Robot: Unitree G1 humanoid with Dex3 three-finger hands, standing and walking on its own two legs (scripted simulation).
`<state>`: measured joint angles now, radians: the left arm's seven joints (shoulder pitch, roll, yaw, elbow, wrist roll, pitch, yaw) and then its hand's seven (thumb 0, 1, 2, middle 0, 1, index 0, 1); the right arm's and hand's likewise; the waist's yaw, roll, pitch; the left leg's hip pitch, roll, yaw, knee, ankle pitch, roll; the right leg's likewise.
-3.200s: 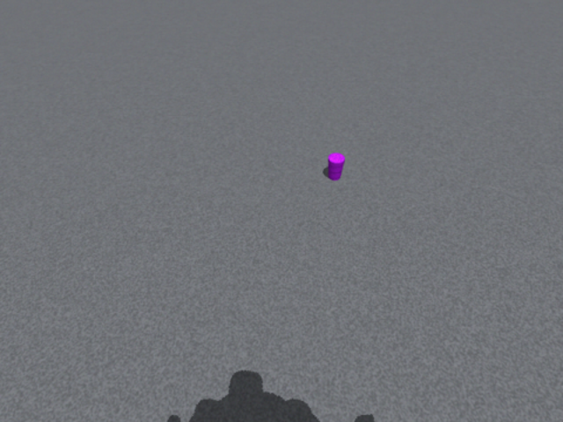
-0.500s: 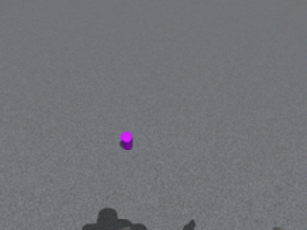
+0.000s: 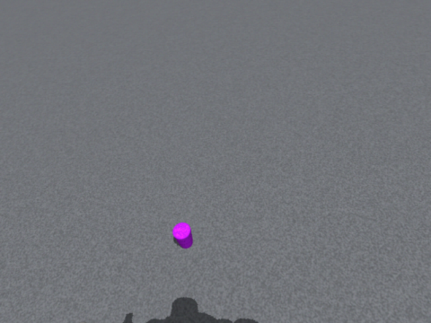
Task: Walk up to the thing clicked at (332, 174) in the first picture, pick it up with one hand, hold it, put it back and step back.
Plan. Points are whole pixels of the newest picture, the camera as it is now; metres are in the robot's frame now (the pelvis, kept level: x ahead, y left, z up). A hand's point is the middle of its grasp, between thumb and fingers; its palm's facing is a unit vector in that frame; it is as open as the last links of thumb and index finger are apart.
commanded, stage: walk up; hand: left
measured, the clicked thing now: (184, 236) +0.61 +0.25 -0.70
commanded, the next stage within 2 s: none
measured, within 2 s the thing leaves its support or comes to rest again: neither
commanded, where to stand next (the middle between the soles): +0.27 +0.04 m, yaw +0 degrees
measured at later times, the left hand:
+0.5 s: hand (86, 305) +0.20 +0.33 -0.14, palm faces -0.04 -0.94 -0.35, open 7.4 cm
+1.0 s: hand (123, 246) +0.33 +0.28 -0.14, palm faces -0.02 -0.94 -0.33, open 7.4 cm
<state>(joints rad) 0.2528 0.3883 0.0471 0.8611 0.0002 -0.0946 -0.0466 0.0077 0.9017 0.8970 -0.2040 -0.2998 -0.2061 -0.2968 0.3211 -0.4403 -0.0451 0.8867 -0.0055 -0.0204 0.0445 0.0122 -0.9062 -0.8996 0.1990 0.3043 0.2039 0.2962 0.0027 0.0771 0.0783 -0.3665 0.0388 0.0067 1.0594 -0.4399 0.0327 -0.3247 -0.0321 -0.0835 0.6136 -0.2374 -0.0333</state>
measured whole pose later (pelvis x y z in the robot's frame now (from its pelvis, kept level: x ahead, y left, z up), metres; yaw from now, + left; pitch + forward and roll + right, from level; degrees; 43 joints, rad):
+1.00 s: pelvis +0.22 +0.04 +0.01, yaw +0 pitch -2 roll +1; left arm 0.07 0.33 0.00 1.04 0.00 -0.01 -0.01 0.01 0.90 0.90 -0.21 -0.30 -0.21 -0.30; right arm 0.17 -0.36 0.01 1.08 -0.01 0.00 0.01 0.01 -0.91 -0.90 0.20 0.30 0.21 0.30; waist 0.00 0.00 0.07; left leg -0.19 0.01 0.04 0.55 -0.32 -0.01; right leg -0.34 -0.04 -0.03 0.55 -0.18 0.00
